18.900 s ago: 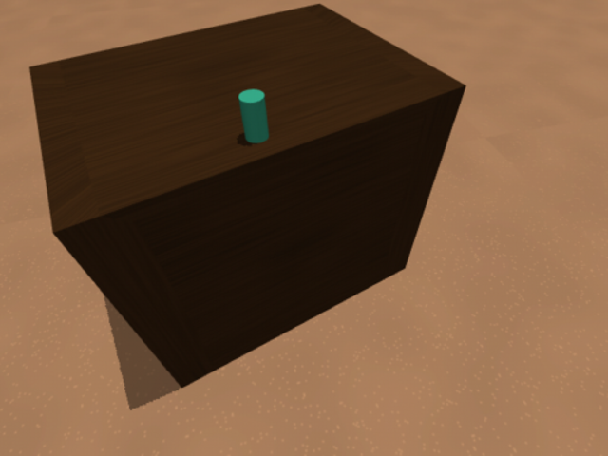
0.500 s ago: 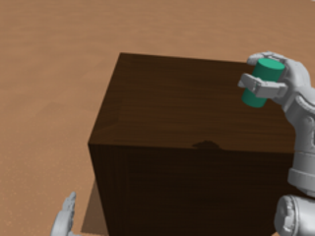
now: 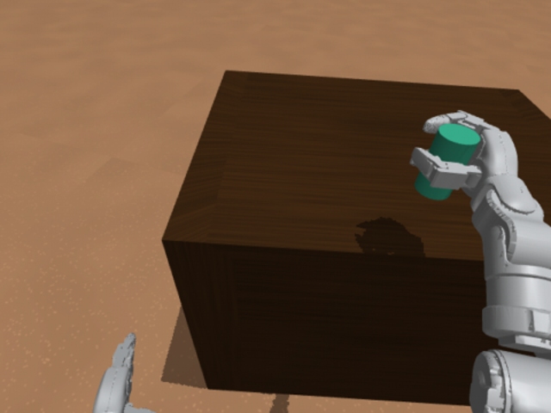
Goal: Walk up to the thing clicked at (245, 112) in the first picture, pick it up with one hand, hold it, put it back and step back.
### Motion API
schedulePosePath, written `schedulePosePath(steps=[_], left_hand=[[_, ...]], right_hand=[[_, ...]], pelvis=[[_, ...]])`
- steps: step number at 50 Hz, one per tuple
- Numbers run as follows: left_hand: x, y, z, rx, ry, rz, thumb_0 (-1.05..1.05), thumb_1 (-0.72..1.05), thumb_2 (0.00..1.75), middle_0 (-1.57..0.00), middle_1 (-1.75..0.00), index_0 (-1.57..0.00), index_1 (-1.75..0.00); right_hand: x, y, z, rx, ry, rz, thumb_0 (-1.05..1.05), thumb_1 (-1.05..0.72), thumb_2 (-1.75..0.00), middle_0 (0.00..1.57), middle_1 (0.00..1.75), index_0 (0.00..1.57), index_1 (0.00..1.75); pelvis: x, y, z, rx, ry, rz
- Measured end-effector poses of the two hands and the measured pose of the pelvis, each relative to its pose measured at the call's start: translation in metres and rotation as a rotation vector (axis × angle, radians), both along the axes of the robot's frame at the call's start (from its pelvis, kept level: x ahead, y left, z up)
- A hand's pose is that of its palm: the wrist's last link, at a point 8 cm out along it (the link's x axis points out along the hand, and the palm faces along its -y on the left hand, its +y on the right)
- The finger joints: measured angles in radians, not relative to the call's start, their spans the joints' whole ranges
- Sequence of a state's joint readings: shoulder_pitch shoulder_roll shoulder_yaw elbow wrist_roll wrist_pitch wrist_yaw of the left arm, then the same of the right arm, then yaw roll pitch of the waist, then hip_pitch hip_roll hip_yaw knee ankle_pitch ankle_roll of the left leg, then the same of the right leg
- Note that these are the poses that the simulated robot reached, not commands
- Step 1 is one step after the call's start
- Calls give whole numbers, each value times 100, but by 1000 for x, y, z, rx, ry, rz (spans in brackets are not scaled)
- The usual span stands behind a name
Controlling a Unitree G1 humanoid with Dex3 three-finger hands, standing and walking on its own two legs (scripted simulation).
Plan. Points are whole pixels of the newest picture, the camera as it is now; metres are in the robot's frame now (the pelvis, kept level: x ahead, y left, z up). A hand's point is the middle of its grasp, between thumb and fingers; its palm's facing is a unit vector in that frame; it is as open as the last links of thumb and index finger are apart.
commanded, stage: crouch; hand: right
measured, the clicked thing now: (444, 163) +0.40 -0.18 +0.21
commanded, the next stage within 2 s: lower in 0.18 s
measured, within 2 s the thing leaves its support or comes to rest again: rests again in 1.52 s
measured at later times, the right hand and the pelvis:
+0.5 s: hand (422, 175) +0.42 -0.17 +0.17, palm faces +0.09 +1.00 +0.00, open 6.9 cm; pelvis +0.01 +0.00 +0.00, yaw +0 degrees
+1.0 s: hand (409, 193) +0.43 -0.17 +0.13, palm faces +0.08 +1.00 +0.01, open 6.9 cm; pelvis +0.01 +0.00 +0.00, yaw +1 degrees
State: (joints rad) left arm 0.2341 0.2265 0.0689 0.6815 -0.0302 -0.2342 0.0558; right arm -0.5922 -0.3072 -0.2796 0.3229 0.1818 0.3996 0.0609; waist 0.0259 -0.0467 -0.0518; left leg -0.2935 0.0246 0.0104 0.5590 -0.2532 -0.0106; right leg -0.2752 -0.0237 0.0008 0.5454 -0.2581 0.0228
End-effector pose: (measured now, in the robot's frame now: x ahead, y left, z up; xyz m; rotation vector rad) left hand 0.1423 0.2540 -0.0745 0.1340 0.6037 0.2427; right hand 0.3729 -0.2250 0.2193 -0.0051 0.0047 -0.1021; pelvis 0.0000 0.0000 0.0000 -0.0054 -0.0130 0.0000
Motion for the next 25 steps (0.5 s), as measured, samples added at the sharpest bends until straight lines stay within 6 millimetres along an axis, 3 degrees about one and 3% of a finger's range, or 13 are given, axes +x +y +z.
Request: schedulePosePath(steps=[19, 25], left_hand=[[3, 3, -1, 14, 31, 9, -1, -53, 4, -5, -5, -6, -5], [4, 5, 0, 19, 42, 16, -1, -53, 4, -5, -5, -6, -5]], right_hand=[[18, -1, -24, -5, -17, 2, 0, 4, -116, 91, 112, 92, 109], [22, 0, -49, 4, 30, 8, 0, 4, -116, 91, 112, 92, 109]], pelvis=[[7, 1, 1, -1, 29, 5], [9, 1, 1, -2, 40, 6]])
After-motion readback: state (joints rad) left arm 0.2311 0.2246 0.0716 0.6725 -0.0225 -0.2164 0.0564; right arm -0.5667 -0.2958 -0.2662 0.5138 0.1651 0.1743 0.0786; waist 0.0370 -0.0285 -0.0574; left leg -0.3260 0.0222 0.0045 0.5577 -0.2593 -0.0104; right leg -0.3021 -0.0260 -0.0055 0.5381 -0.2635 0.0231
